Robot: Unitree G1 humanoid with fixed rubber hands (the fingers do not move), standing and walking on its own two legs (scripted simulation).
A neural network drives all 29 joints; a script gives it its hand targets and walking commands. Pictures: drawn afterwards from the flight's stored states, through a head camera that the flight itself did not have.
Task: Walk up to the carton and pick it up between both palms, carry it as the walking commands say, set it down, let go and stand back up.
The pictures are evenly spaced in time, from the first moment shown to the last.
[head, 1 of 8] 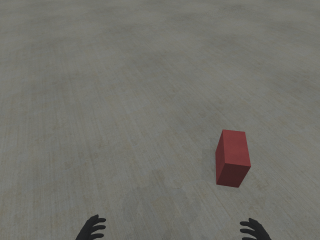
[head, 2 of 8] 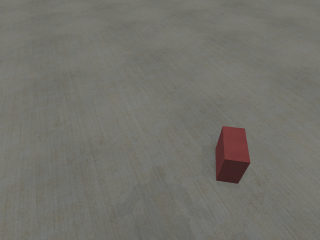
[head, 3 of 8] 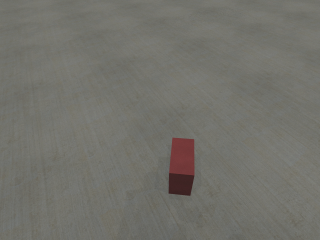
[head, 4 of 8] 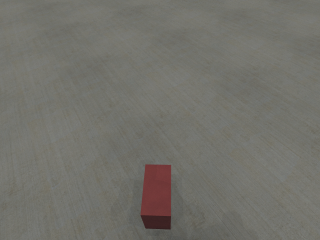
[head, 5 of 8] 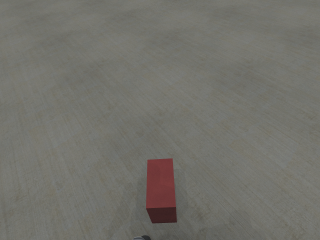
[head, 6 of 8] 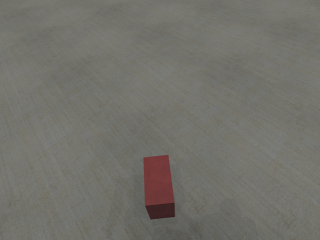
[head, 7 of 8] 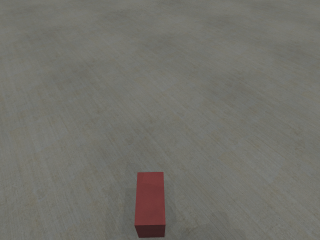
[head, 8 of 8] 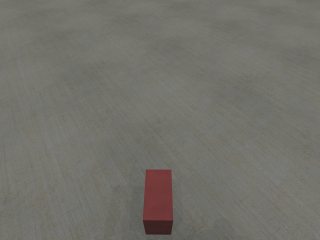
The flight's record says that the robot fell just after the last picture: no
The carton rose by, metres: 0.00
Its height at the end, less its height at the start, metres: +0.00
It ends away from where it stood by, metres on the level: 0.00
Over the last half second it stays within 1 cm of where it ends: yes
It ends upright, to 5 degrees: yes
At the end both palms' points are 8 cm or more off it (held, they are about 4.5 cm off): yes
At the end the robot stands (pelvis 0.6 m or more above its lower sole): yes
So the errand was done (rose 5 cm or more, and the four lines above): no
